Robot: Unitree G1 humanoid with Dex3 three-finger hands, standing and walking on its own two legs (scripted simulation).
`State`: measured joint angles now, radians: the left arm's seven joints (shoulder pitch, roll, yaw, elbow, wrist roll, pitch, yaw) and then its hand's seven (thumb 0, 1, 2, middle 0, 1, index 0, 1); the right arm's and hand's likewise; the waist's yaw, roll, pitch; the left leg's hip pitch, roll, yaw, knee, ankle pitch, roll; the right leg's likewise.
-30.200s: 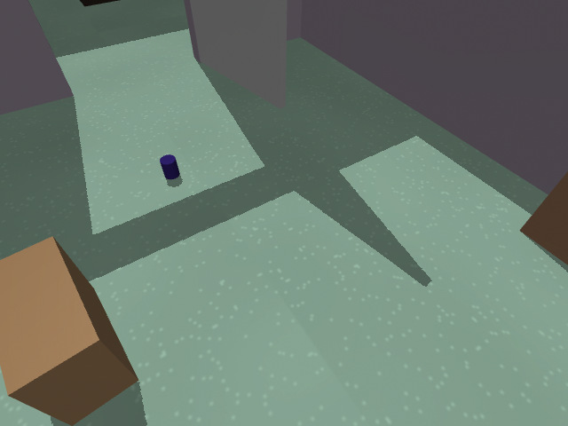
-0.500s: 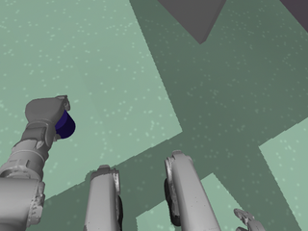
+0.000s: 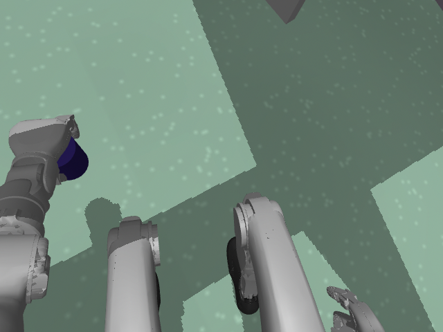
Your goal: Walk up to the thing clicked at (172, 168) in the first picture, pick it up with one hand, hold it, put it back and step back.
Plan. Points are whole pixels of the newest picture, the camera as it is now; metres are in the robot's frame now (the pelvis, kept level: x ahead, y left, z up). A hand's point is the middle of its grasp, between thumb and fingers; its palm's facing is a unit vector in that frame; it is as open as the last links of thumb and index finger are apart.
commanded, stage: crouch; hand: left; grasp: from above
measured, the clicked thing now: (61, 156) +0.46 +0.25 -0.20
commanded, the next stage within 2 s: lower in 0.38 s
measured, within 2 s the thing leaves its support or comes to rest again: rests again in 1.54 s
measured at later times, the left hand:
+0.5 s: hand (62, 159) +0.46 +0.25 -0.21, palm faces -0.45 -0.02 -0.89, open 10.4 cm
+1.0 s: hand (71, 164) +0.46 +0.25 -0.27, palm faces -0.45 -0.03 -0.89, open 10.4 cm
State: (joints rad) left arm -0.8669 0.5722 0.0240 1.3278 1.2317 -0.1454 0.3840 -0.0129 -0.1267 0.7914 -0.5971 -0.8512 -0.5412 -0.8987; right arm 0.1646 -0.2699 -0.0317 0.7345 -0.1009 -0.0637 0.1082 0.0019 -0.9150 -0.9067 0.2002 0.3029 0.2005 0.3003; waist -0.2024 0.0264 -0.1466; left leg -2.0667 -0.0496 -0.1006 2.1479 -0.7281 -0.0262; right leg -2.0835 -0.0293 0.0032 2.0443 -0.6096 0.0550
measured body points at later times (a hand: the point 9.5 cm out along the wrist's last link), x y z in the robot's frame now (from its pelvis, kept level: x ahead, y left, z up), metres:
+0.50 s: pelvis -0.01 +0.00 -0.05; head +0.22 +0.05 +0.34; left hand +0.48 +0.25 -0.16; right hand +0.03 -0.28 -0.16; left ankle +0.07 +0.12 -0.38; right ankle +0.11 -0.14 -0.38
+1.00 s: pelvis -0.01 +0.01 -0.08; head +0.24 +0.07 +0.29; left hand +0.48 +0.25 -0.22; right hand +0.02 -0.27 -0.18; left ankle +0.06 +0.12 -0.38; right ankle +0.11 -0.14 -0.38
